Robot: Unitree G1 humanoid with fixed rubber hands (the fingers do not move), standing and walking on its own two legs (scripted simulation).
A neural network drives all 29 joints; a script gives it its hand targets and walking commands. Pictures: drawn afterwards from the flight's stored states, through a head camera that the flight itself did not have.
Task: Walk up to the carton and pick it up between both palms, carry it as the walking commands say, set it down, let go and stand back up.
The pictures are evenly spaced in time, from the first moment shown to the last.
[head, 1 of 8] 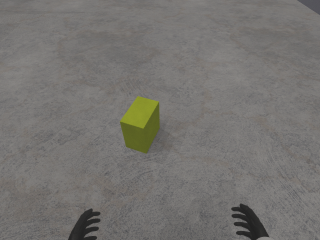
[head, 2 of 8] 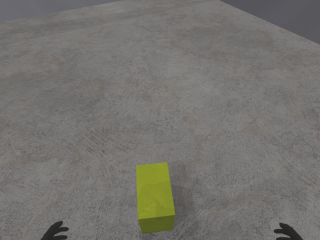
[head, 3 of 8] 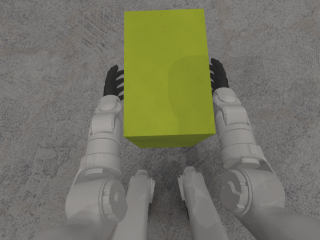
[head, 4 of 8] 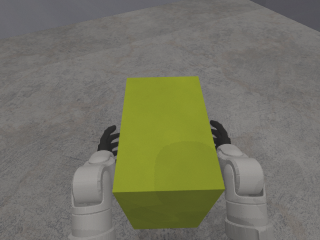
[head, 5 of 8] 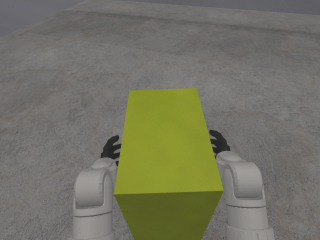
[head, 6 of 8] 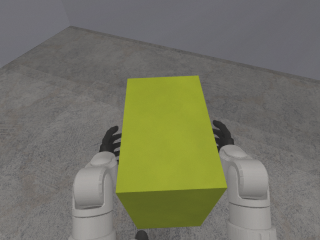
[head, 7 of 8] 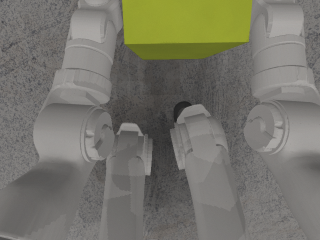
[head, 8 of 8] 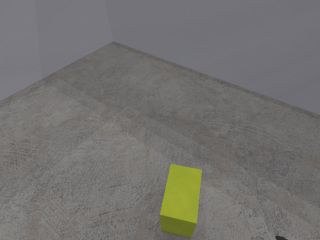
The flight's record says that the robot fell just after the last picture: no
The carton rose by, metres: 0.67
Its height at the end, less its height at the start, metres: +0.00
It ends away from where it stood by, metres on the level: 2.97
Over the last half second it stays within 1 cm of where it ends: yes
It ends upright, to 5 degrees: yes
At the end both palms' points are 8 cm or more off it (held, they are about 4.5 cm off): yes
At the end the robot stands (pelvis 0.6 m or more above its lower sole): yes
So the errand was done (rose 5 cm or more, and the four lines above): yes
